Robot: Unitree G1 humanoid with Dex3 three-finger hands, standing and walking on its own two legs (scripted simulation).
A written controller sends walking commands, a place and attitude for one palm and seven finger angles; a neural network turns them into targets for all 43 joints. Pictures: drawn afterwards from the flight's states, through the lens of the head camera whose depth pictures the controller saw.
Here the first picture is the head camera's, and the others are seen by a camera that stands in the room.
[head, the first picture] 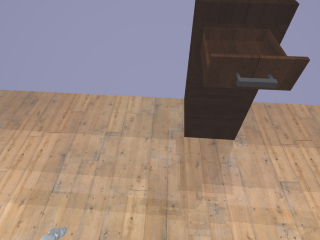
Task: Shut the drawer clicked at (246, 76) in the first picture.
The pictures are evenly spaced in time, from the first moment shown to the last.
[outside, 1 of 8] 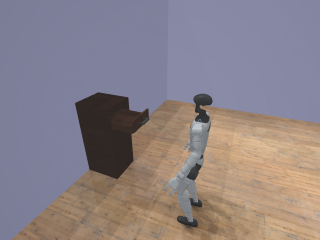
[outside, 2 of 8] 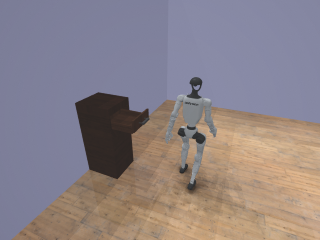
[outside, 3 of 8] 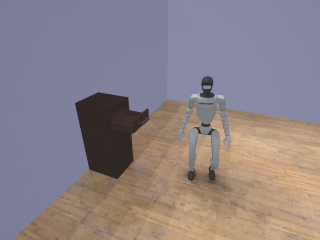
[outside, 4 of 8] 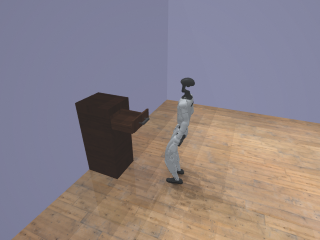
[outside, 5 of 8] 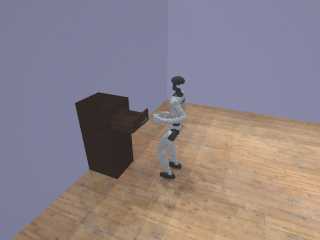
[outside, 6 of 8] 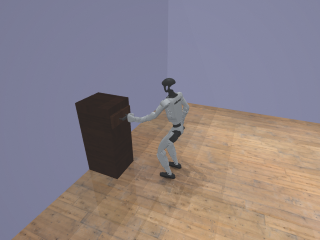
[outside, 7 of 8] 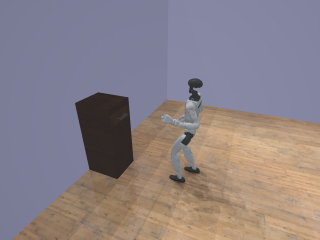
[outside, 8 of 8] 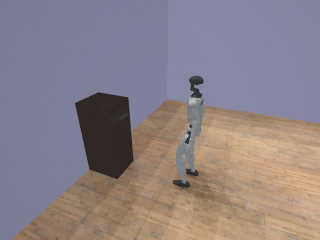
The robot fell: no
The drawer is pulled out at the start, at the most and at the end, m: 0.28 0.28 0.00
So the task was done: yes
